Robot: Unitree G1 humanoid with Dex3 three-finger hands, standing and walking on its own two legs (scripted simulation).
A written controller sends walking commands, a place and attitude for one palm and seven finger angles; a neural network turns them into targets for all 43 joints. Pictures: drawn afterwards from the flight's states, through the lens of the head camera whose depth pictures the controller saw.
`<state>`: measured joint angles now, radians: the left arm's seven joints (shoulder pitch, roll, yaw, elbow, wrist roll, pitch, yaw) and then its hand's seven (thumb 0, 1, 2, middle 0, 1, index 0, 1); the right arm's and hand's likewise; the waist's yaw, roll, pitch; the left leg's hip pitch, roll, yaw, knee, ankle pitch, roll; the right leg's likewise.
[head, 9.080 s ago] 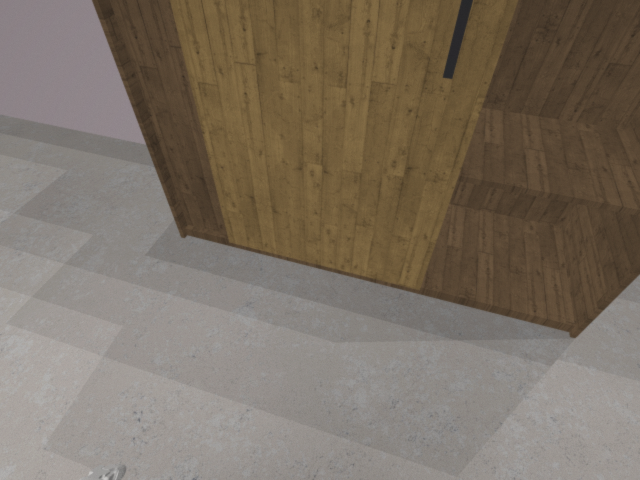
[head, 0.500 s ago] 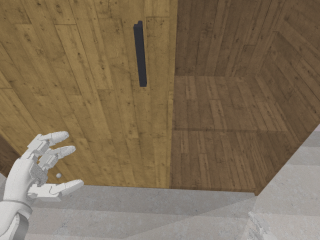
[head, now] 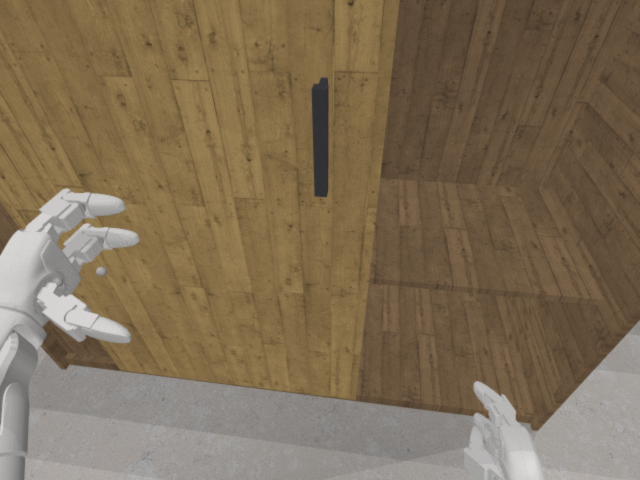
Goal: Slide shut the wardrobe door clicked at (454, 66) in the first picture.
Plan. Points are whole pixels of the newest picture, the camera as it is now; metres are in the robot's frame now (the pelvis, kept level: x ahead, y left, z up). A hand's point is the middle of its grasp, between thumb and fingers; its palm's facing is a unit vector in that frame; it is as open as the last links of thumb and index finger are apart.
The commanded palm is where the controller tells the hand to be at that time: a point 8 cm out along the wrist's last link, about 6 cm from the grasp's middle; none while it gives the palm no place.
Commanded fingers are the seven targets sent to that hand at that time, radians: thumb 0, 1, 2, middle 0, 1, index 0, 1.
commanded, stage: raise the hand with hooked fingers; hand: left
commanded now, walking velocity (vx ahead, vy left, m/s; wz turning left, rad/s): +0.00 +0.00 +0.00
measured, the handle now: (322, 139) +0.55 +0.07 +0.19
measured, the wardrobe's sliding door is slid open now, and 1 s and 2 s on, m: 0.54 0.54 0.54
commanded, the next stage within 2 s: move the hooked fingers beside the handle in 0.68 s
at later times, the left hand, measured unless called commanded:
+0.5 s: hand (112, 235) +0.28 +0.25 +0.22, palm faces +0.06 -0.99 -0.12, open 14.0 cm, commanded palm +0.25 +0.30 +0.22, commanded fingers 0.00 -0.50 0.30 -0.30 -1.20 -0.30 -1.20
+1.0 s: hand (136, 220) +0.30 +0.24 +0.22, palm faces +0.06 -0.99 -0.09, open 14.0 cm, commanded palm +0.28 +0.28 +0.21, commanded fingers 0.00 -0.50 0.30 -0.30 -1.20 -0.30 -1.20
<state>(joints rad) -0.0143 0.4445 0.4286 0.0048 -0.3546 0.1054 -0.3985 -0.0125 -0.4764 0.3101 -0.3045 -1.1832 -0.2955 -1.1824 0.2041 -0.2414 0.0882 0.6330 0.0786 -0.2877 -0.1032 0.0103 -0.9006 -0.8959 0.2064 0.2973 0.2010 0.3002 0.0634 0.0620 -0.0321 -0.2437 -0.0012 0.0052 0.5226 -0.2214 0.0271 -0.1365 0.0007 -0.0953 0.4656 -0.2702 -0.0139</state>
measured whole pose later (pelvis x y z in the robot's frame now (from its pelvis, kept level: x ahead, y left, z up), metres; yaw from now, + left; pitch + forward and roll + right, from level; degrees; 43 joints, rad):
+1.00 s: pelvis +0.01 -0.03 +0.00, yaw +0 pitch -3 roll -1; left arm -0.24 0.48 0.44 0.18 -0.33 0.20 -0.41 -0.02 -0.51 0.30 -0.31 -1.20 -0.30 -1.20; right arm 0.20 -0.28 0.07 0.66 0.11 -0.24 -0.11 0.01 -0.90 -0.90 0.20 0.30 0.20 0.30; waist 0.05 0.08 -0.03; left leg -0.23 0.02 -0.01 0.50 -0.22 -0.01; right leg -0.13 0.02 -0.11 0.46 -0.29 -0.04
